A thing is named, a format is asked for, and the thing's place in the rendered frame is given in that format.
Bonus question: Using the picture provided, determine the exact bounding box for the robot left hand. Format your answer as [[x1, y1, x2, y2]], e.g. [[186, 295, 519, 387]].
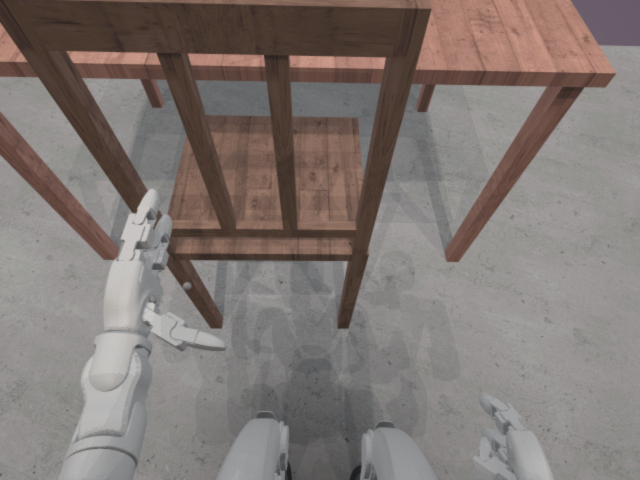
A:
[[103, 189, 227, 351]]

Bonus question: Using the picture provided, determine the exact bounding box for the left robot forearm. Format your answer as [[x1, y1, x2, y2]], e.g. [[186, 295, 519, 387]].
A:
[[58, 330, 153, 480]]

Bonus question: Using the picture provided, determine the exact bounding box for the robot right thigh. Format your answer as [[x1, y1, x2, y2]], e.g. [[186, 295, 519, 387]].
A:
[[361, 427, 438, 480]]

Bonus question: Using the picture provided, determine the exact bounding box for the robot thigh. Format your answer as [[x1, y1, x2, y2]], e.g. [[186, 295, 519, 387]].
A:
[[361, 427, 438, 480], [216, 418, 289, 480]]

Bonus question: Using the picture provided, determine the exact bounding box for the robot left thigh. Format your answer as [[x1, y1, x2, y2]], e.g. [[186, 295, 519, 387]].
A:
[[216, 418, 289, 480]]

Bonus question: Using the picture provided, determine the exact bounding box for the chair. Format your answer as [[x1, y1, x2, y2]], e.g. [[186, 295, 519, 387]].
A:
[[0, 0, 432, 329]]

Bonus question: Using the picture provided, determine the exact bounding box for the table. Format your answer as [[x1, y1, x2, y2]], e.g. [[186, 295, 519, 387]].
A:
[[0, 0, 616, 262]]

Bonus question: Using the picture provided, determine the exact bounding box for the robot right hand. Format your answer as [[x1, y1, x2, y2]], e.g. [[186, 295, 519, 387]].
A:
[[473, 393, 554, 480]]

